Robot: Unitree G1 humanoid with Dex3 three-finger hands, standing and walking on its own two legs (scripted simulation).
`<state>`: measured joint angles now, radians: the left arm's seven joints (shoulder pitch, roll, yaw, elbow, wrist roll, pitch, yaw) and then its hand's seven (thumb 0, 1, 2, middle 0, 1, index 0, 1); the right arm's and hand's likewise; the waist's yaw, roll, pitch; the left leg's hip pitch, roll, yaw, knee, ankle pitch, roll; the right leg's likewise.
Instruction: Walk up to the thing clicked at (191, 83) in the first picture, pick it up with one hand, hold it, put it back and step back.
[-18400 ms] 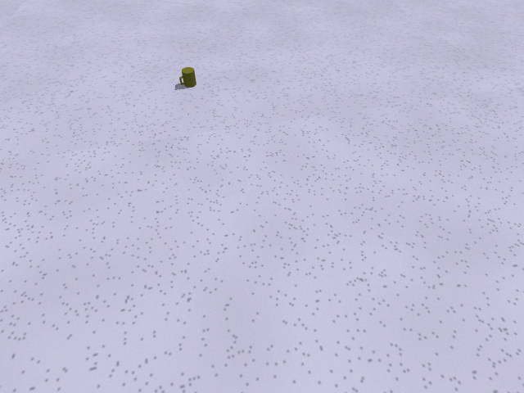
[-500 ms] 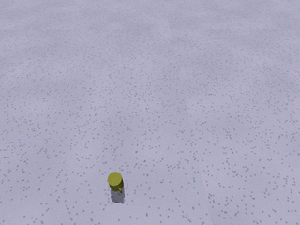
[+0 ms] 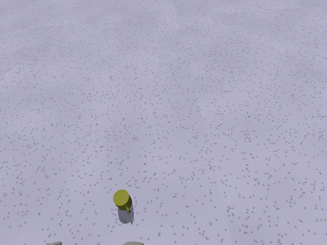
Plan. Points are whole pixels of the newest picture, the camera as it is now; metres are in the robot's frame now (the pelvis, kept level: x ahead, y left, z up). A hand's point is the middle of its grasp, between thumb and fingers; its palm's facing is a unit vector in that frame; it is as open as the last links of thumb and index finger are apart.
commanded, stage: walk up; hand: left
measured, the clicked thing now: (124, 202) +0.40 +0.27 -0.72
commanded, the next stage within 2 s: none
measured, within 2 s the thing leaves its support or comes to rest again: neither
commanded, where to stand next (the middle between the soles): +0.03 +0.03 m, yaw +2 degrees
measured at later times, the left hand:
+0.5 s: hand out of the picture +0.09 +0.30 -0.17, palm faces -0.06 -0.93 -0.37, open 7.4 cm
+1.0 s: hand out of the picture +0.03 +0.28 -0.15, palm faces -0.02 -0.94 -0.33, open 7.4 cm
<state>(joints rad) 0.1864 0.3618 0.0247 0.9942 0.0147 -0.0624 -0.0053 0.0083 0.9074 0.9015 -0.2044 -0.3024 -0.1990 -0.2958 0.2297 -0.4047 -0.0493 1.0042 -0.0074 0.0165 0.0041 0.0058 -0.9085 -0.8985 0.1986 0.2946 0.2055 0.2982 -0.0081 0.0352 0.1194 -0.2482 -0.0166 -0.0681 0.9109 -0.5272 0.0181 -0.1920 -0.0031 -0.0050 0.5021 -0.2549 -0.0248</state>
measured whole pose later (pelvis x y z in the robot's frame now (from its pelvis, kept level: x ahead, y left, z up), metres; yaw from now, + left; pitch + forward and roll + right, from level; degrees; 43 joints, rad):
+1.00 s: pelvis -0.05 +0.03 +0.00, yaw +0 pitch -2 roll -1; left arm 0.17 0.36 0.03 1.05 0.02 -0.01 -0.02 0.01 0.91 0.90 -0.20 -0.30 -0.20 -0.30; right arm 0.20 -0.34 -0.01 1.06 -0.02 -0.02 0.02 0.01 -0.91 -0.90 0.20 0.30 0.21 0.30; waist -0.01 -0.01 0.03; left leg -0.26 -0.02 -0.07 0.45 -0.15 0.00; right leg -0.08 0.01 0.01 0.41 -0.30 0.01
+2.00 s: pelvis +0.03 +0.03 +0.00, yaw +2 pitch -4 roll +0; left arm 0.21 0.40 0.04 0.95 -0.01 0.00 0.00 0.01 0.91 0.90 -0.20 -0.30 -0.20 -0.30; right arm 0.24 -0.37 -0.04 0.94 -0.01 -0.01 0.00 0.00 -0.90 -0.90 0.20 0.30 0.21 0.30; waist -0.01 -0.03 0.17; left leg -0.17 -0.02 0.00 0.53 -0.29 0.02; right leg -0.37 -0.04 0.04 0.75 -0.37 -0.01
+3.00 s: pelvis -0.01 +0.05 -0.01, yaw +1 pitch -4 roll +0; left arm 0.21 0.41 0.04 0.95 0.00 0.04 -0.02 0.01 0.91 0.90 -0.21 -0.30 -0.20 -0.30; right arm 0.18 -0.35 -0.03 0.94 -0.03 -0.04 0.00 0.00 -0.91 -0.90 0.20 0.30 0.21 0.30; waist 0.02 -0.05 0.09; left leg -0.28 0.00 0.03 0.59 -0.25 0.02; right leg -0.31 0.03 0.11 0.86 -0.48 -0.02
